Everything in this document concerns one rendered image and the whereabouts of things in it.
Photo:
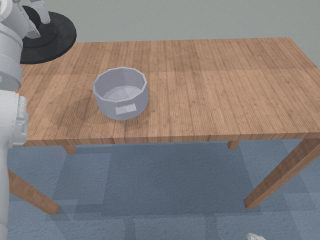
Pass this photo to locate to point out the left robot forearm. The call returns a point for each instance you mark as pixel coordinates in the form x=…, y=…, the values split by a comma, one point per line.
x=13, y=28

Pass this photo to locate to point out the robot left hand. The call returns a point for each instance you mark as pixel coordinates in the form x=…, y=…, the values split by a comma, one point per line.
x=40, y=8

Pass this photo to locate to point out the left robot upper arm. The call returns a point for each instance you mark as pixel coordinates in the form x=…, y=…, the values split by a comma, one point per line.
x=13, y=132

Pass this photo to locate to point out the pot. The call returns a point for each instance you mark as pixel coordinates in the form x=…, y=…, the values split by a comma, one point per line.
x=121, y=93

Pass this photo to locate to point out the table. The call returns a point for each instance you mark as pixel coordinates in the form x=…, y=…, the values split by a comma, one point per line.
x=199, y=90

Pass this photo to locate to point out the knob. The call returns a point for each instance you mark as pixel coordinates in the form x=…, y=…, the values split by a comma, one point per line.
x=33, y=15

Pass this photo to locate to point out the lid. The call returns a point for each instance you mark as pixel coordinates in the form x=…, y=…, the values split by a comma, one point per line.
x=56, y=38

